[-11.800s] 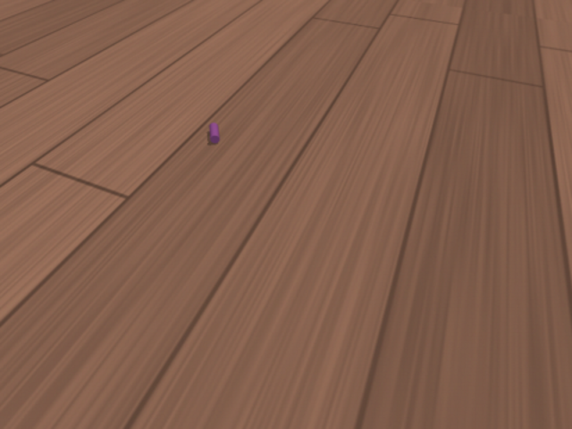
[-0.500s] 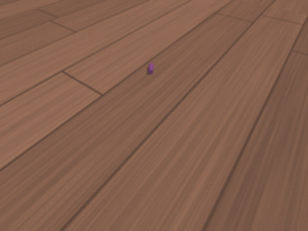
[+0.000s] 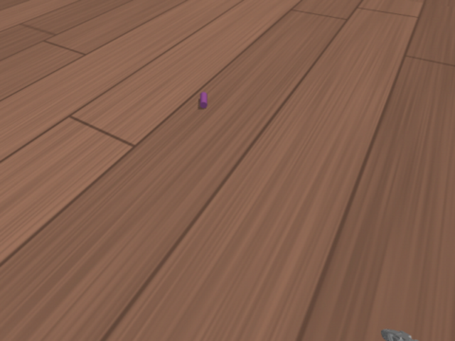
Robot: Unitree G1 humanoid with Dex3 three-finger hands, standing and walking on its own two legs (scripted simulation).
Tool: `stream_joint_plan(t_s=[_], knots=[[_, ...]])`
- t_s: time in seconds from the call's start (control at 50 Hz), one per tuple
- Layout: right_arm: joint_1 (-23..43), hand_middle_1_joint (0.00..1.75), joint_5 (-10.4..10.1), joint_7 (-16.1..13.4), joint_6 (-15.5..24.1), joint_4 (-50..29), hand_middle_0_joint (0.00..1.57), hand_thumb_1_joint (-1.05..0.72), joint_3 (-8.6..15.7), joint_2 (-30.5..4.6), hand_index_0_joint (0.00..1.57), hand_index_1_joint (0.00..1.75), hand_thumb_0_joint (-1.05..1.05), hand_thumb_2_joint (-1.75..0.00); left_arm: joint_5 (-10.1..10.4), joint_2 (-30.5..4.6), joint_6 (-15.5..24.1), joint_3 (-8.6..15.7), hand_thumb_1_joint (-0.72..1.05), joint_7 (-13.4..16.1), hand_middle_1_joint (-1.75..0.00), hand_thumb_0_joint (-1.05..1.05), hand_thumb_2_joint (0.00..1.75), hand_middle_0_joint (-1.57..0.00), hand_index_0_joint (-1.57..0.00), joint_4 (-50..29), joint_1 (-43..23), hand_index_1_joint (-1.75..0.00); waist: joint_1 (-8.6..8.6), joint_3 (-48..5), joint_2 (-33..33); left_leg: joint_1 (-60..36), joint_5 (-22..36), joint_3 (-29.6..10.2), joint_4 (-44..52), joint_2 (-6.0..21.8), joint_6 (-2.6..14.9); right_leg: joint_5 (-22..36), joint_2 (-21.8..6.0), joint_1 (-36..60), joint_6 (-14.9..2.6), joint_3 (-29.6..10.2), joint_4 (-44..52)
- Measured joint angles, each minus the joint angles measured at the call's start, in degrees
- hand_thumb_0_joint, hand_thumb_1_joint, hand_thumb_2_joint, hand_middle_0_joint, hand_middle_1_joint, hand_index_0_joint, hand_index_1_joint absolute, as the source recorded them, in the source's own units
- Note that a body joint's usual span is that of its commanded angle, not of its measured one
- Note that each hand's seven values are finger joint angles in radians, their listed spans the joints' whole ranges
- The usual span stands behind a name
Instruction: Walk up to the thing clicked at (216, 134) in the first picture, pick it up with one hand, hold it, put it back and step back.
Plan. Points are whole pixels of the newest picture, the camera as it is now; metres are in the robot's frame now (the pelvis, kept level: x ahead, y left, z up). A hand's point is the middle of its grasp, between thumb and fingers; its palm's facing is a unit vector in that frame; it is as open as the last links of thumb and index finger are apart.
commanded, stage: walk up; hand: left
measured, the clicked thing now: (203, 99) +1.82 +0.20 -0.75
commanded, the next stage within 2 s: none
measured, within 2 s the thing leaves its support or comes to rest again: neither
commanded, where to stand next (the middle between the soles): +1.57 +0.58 m, yaw -89 degrees
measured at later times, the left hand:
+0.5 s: hand (101, 279) +0.27 +0.29 -0.13, palm faces -0.29 -0.82 -0.49, open 7.4 cm
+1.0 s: hand (161, 117) +0.82 +0.24 -0.12, palm faces -0.60 -0.58 -0.54, open 7.4 cm
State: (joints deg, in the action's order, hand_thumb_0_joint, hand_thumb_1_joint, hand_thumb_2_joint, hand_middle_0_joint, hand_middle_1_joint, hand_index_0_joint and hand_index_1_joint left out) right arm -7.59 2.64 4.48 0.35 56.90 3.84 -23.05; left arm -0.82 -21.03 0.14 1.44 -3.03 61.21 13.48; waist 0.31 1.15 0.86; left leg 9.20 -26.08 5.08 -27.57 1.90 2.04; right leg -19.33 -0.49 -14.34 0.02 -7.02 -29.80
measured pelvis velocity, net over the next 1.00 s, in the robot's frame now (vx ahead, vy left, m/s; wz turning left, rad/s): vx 0.53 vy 0.07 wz -0.68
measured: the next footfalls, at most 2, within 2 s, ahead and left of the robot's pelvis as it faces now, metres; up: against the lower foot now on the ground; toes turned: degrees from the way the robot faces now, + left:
left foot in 0.60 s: +0.53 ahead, +0.10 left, +0.00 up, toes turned -24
right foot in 1.06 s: +0.60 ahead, -0.09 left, +0.00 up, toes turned -52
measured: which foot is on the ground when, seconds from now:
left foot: down 0.00-0.18, up 0.20-0.58, down 0.60-1.00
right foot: down 0.00-0.62, up 0.64-1.00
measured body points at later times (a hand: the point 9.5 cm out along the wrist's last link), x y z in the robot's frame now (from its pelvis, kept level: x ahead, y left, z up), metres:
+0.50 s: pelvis +0.21 +0.01 -0.01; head +0.20 -0.04 +0.43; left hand +0.29 +0.34 -0.09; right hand +0.27 -0.35 -0.12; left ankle +0.43 +0.12 -0.68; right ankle +0.06 -0.16 -0.74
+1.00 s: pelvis +0.53 +0.07 -0.02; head +0.51 +0.04 +0.43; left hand +0.85 +0.27 -0.08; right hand +0.32 -0.20 -0.13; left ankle +0.50 +0.12 -0.74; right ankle +0.56 -0.07 -0.71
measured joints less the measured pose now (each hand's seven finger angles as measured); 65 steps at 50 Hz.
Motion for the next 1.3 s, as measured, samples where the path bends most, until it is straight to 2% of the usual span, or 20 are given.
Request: stream_joint_plan(t_s=[0.06, 0.14, 0.18, 0.22, 0.3, 0.42, 0.54, 0.62, 0.64, 0.68, 0.74, 0.82, 0.96, 1.0, 1.04, 1.06, 1.1, 1.14, 1.2, 1.3], knots=[[0.5, 0.30, 0.2, 0.4, 0.9, -3.6, 0.20, -0.90, 1.9, -2.2, 0.21, 0.30, 0.00, -0.90, 0.0, -0.8, -1.0, 0.5, 0.90, -0.1, -0.30, 0.01, 0.90, -0.20, -0.21, 0.7, 1.3, -0.30, 0.74, 0.3, 2.5, -1.1, 9.0, 4.1, 1.0, 2.1, -1.25, -4.6, -1.9, -7.1, -0.97, 5.9, -13.2], [-1.7, 0.30, 0.4, 1.2, 0.6, -4.1, 0.20, -0.90, 2.7, -3.8, 0.20, 0.30, 0.00, -0.90, 0.9, -4.0, -0.6, 1.6, 0.90, -1.1, -0.30, 0.01, 0.90, -0.20, -0.21, -0.1, 1.7, -0.30, 1.17, -1.1, 3.1, -5.0, 4.5, 7.1, 0.5, 2.9, -2.82, -5.2, -5.4, -9.4, -1.74, 9.5, -17.4], [-2.4, 0.30, 1.1, 1.9, -0.5, -3.8, 0.20, -0.90, 2.9, -5.0, 0.20, 0.30, 0.00, -0.90, 1.4, -5.7, 1.0, 2.4, 0.90, -1.1, -0.30, 0.01, 0.90, -0.20, -0.21, -1.8, 2.9, -0.30, 0.81, -2.3, 3.7, -4.8, -0.2, 8.0, -4.6, 4.0, -2.08, -1.8, -6.3, -7.1, -2.58, 10.4, -12.3], [-1.8, 0.30, 1.6, 2.0, -1.8, -3.9, 0.20, -0.90, 3.1, -6.3, 0.20, 0.30, 0.00, -0.90, 1.0, -6.8, 3.1, 3.4, 0.90, 0.1, -0.30, 0.01, 0.90, -0.20, -0.21, -3.4, 3.5, -0.30, -0.16, -2.3, 5.5, 0.9, -6.5, 2.9, -19.6, 4.0, -1.55, -2.3, -4.9, -7.5, -0.36, 10.1, -14.2], [0.4, 0.29, 1.0, 3.1, -2.3, -5.0, 0.19, -0.91, 2.4, -7.3, 0.20, 0.30, 0.01, -0.90, 0.8, -3.8, 3.7, 2.8, 0.91, 2.5, -0.30, 0.00, 0.90, -0.20, -0.20, -4.4, 5.8, -0.30, -1.86, -0.8, 9.9, 13.0, -3.6, -6.6, -36.2, -0.2, -2.63, -3.2, -1.4, -2.8, 0.18, 9.2, -11.1], [2.7, 0.29, 0.6, 5.0, -1.5, -10.2, 0.19, -0.91, 0.1, -4.8, 0.20, 0.30, 0.01, -0.90, 1.3, -0.9, 4.1, 1.0, 0.90, 3.2, -0.30, 0.01, 0.90, -0.20, -0.21, -4.1, 10.9, -0.30, -2.56, 1.1, 8.8, 25.3, 9.4, -9.4, -29.4, 2.0, -3.55, -0.8, -1.6, 8.4, 1.83, 3.1, 1.6], [3.2, 0.30, 1.0, 6.2, -2.5, -13.5, 0.20, -0.91, 0.5, -5.8, 0.20, 0.30, 0.00, -0.90, 0.6, -1.2, 5.2, 0.9, 0.90, 3.6, -0.30, 0.01, 0.90, -0.21, -0.21, -5.8, 12.7, -0.30, -2.07, 1.6, 7.7, 29.6, 17.9, -11.1, -18.8, 4.7, -4.47, -4.1, -3.6, 14.0, 3.38, -1.9, 6.3], [2.0, 0.30, 0.6, 5.6, -1.9, -14.8, 0.20, -0.91, 2.4, -6.1, 0.20, 0.30, 0.00, -0.90, -0.3, -4.7, 4.1, 1.7, 0.90, 4.6, -0.30, 0.01, 0.90, -0.21, -0.21, -6.5, 10.5, -0.30, -0.47, 2.2, 4.6, 24.1, 18.1, -7.8, -14.1, 3.1, -3.89, -10.8, -7.3, 12.9, 4.19, -4.1, -2.5], [1.7, 0.30, 0.6, 4.8, -1.4, -15.1, 0.20, -0.91, 2.9, -5.1, 0.20, 0.30, 0.00, -0.90, -0.5, -6.2, 3.5, 2.1, 0.90, 5.2, -0.30, 0.01, 0.90, -0.21, -0.21, -6.4, 8.5, -0.30, 0.36, 3.8, 2.0, 24.0, 15.8, -5.9, -17.2, 1.6, -3.37, -10.9, -8.7, 10.1, 2.31, -4.9, -11.1], [0.0, 0.29, 0.0, 3.3, -0.6, -15.4, 0.20, -0.91, 2.7, -3.8, 0.20, 0.30, 0.00, -0.90, -0.2, -7.9, 2.7, 2.5, 0.90, 6.4, -0.30, 0.01, 0.90, -0.21, -0.21, -6.9, 4.7, -0.30, 1.57, 5.9, -0.2, 23.1, 11.7, -3.6, -20.8, 1.1, -2.38, -12.6, -5.7, 1.7, -1.44, -5.7, -30.4], [-2.4, 0.29, -0.8, 2.0, -2.1, -12.9, 0.20, -0.91, 2.3, -1.6, 0.20, 0.30, 0.00, -0.90, 0.9, -8.5, 3.2, 2.3, 0.91, 6.4, -0.30, 0.01, 0.90, -0.20, -0.20, -8.4, 0.9, -0.30, 3.34, 6.1, -1.6, 17.6, 11.5, -0.7, -14.8, 0.9, -1.42, -5.4, -2.3, -9.7, -4.13, 1.1, -43.6], [-6.5, 0.30, 0.0, 1.5, -2.5, -12.5, 0.20, -0.91, 2.5, -1.5, 0.20, 0.30, 0.00, -0.90, 1.8, -8.2, 3.3, 2.0, 0.91, 4.9, -0.30, 0.01, 0.90, -0.20, -0.20, -9.5, 0.4, -0.30, 5.96, 3.8, -1.2, 9.2, 12.9, 3.6, -4.1, -0.5, 1.16, 1.7, -1.8, -17.1, -2.50, 9.9, -37.7], [-11.9, 0.30, 0.8, 1.1, -2.6, -13.5, 0.20, -0.90, 3.6, -3.4, 0.20, 0.30, 0.00, -0.90, 1.6, -7.2, 0.8, 2.5, 0.91, 4.0, -0.30, 0.00, 0.90, -0.20, -0.21, -8.8, 1.2, -0.30, 8.63, 0.9, 1.0, -1.5, 7.0, 10.5, 1.1, -5.1, 4.39, 4.7, -3.3, -18.2, -1.14, 13.8, -20.9], [-12.5, 0.30, 1.2, 1.2, -3.2, -13.9, 0.20, -0.91, 3.8, -3.6, 0.20, 0.30, 0.01, -0.90, 1.6, -6.4, 0.6, 2.6, 0.91, 3.9, -0.30, 0.00, 0.90, -0.20, -0.21, -9.1, 1.3, -0.30, 8.53, 0.6, 2.2, -3.5, 4.4, 12.3, 0.9, -6.2, 4.27, 6.5, -3.9, -16.8, -1.61, 15.1, -16.3], [-12.8, 0.30, 1.3, 1.2, -3.8, -14.3, 0.20, -0.91, 3.9, -3.3, 0.20, 0.30, 0.01, -0.90, 1.7, -5.9, 1.0, 2.7, 0.90, 3.9, -0.30, 0.00, 0.90, -0.20, -0.21, -10.4, 1.7, -0.30, 8.11, 0.6, 3.6, -3.5, 0.5, 13.4, -3.3, -6.2, 1.96, 7.2, -4.0, -13.1, -2.80, 17.2, -10.0], [-12.6, 0.30, 1.4, 0.9, -4.1, -14.3, 0.20, -0.91, 4.0, -2.7, 0.20, 0.30, 0.01, -0.90, 1.8, -6.1, 1.6, 2.9, 0.90, 4.2, -0.30, 0.00, 0.90, -0.20, -0.21, -11.4, 2.1, -0.30, 7.32, 0.8, 4.0, -1.2, -1.2, 12.8, -10.1, -5.6, -0.32, 8.1, -3.7, -11.0, -4.01, 17.5, -7.5], [-11.0, 0.30, 1.8, 0.2, -4.9, -14.3, 0.20, -0.91, 3.3, -1.6, 0.20, 0.30, 0.01, -0.90, 1.6, -5.8, 2.1, 3.6, 0.90, 5.9, -0.30, 0.00, 0.90, -0.20, -0.21, -13.0, 1.8, -0.30, 5.08, 3.2, 6.0, 6.5, -4.0, 5.0, -30.0, -4.5, -6.08, 5.4, -2.2, -10.4, -3.87, 17.7, -10.8], [-10.4, 0.30, 1.7, 0.4, -5.5, -15.2, 0.20, -0.91, 2.1, -0.6, 0.20, 0.30, 0.01, -0.90, 1.7, -5.7, 1.7, 3.4, 0.90, 7.9, -0.30, 0.00, 0.90, -0.20, -0.21, -13.5, 1.4, -0.30, 3.74, 3.9, 6.9, 15.1, -4.3, -3.1, -46.9, -4.0, -8.73, 2.9, -2.2, -8.9, -3.66, 18.4, -12.4], [-7.9, 0.30, 1.5, 1.3, -5.8, -16.3, 0.20, -0.91, 0.7, -0.8, 0.20, 0.30, 0.01, -0.90, 1.6, -4.7, 2.2, 2.7, 0.90, 9.7, -0.30, 0.00, 0.90, -0.20, -0.21, -12.5, 2.6, -0.30, 1.53, 3.7, 6.6, 23.3, 0.9, -9.8, -52.8, 0.4, -6.83, 1.7, -3.1, -6.1, -2.35, 16.1, -11.3], [-3.5, 0.30, 0.9, 3.0, -4.5, -20.0, 0.20, -0.91, 1.4, -5.1, 0.20, 0.30, 0.00, -0.90, -0.3, -2.5, 3.9, 1.5, 0.90, 8.3, -0.30, 0.01, 0.90, -0.21, -0.21, -10.8, 5.5, -0.30, 0.52, 2.9, 7.7, 26.3, 9.6, -15.3, -35.4, 7.2, -2.92, -0.1, -6.2, -5.0, 1.73, 10.3, -11.6]])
